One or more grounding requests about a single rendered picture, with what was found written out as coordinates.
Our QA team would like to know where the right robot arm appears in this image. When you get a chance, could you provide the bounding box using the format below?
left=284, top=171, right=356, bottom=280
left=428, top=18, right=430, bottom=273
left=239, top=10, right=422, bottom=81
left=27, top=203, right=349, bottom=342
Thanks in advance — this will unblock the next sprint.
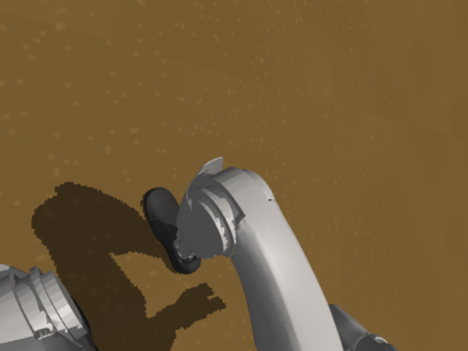
left=355, top=334, right=398, bottom=351

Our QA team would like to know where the right robot foot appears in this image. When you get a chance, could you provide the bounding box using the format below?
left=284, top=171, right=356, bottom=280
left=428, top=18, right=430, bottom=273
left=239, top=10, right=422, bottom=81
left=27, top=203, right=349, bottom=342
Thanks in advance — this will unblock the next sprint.
left=143, top=187, right=201, bottom=274

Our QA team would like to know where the left robot foot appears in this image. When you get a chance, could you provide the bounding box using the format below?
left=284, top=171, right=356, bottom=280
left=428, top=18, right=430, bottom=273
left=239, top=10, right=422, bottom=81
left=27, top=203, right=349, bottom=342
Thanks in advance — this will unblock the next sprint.
left=70, top=295, right=99, bottom=351

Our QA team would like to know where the right robot hand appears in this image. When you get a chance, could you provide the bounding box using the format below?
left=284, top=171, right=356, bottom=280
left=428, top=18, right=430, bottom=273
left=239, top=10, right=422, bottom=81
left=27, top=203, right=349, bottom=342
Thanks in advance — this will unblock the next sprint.
left=328, top=304, right=370, bottom=351

